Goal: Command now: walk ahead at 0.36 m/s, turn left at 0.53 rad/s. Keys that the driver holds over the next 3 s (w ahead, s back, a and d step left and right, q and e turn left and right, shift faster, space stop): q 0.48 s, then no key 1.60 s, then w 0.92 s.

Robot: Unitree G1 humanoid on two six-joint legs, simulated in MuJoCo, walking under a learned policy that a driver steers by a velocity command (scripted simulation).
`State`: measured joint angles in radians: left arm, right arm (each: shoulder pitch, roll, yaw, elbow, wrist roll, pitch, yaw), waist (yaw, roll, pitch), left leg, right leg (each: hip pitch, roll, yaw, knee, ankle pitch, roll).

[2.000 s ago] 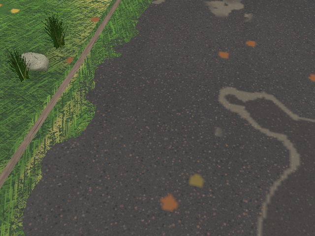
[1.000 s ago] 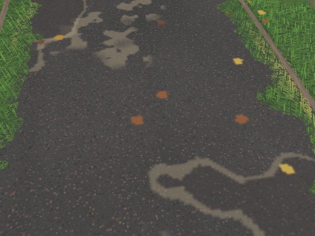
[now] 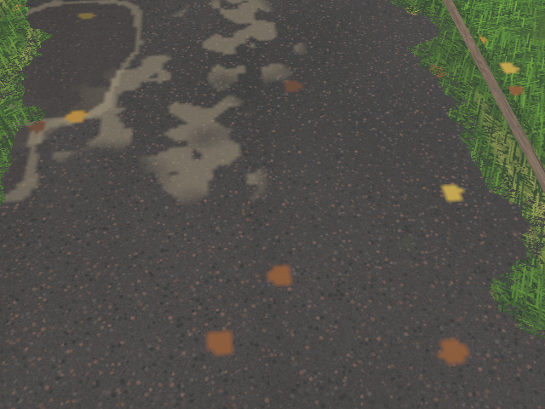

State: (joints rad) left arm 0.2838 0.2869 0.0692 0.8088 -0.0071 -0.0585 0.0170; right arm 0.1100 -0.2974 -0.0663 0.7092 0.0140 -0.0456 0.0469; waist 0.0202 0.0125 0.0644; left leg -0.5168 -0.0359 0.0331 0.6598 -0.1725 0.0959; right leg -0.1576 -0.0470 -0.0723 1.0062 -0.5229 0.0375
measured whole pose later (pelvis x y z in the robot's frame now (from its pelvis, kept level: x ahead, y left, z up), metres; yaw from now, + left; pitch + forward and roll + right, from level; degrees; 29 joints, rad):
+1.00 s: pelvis +0.19 +0.01 +0.02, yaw +24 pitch -1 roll +0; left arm 0.19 0.27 0.04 0.83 0.02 0.00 0.01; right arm 0.20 -0.22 -0.02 0.73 -0.03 0.01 0.00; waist 0.03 -0.02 0.02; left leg -0.19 -0.03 -0.04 0.51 -0.30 0.02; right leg -0.26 -0.04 0.01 0.47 -0.19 0.05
